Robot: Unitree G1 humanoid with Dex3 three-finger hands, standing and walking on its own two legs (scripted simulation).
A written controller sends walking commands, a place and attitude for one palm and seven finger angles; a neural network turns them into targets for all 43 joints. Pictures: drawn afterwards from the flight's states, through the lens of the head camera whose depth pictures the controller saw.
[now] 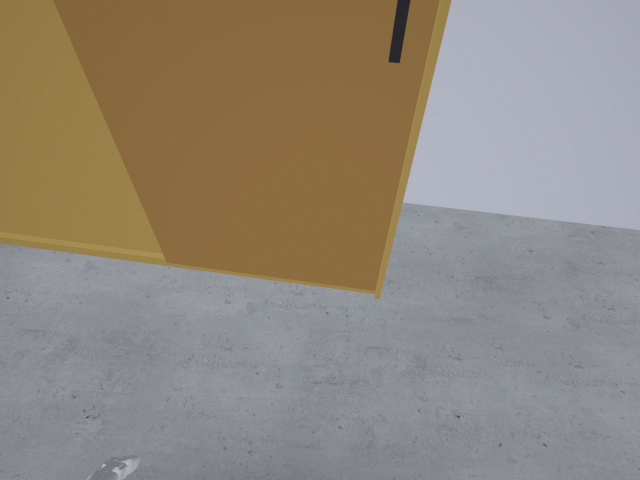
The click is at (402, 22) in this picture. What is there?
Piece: wardrobe's sliding door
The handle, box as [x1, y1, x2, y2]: [389, 0, 409, 62]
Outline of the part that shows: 409,0 397,1 389,54 389,61 399,62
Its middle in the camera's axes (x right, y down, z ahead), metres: +0.15 -0.44 +0.72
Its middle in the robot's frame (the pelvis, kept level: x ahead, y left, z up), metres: +0.87 -0.10 +0.25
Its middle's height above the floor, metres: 1.02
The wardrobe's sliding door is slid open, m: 0.00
